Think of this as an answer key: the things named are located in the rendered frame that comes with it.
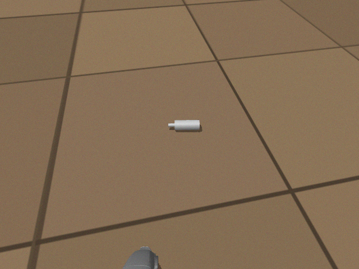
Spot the bottle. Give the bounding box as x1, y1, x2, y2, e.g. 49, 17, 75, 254
168, 120, 200, 130

